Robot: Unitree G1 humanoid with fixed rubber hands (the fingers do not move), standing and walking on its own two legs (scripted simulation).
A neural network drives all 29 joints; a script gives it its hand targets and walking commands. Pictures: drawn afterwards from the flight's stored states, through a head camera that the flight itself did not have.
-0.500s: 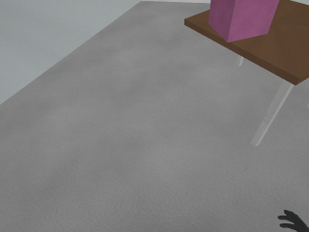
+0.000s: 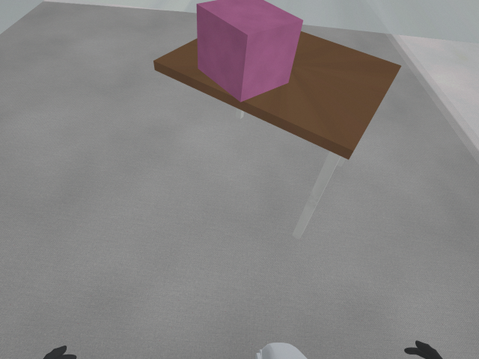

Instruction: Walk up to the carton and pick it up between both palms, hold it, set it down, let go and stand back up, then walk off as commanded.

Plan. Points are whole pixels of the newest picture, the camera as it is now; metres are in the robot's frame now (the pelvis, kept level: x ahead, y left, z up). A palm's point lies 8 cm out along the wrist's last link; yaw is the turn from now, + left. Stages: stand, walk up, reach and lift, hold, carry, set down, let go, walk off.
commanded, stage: walk up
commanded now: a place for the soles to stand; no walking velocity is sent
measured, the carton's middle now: (246, 46) +1.12 -0.09 -0.01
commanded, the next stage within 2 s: none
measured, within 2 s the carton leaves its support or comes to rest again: neither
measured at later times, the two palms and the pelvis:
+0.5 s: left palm (65, 246) +0.37 +0.34 -0.10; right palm (358, 300) +0.24 -0.27 -0.12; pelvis +0.21 +0.04 -0.02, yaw -14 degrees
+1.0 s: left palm (54, 173) +0.57 +0.42 -0.10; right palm (318, 272) +0.32 -0.21 -0.15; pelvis +0.39 +0.12 -0.04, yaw -25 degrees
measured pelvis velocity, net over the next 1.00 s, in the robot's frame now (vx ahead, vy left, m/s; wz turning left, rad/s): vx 0.39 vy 0.12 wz -0.43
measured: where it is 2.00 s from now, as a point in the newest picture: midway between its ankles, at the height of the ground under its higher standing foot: (186, 258)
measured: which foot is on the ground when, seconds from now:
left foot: down 0.00-0.32, up 0.34-0.60, down 0.62-0.90, up 0.92-1.00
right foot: up 0.00-0.22, down 0.24-0.66, up 0.68-0.88, down 0.90-1.00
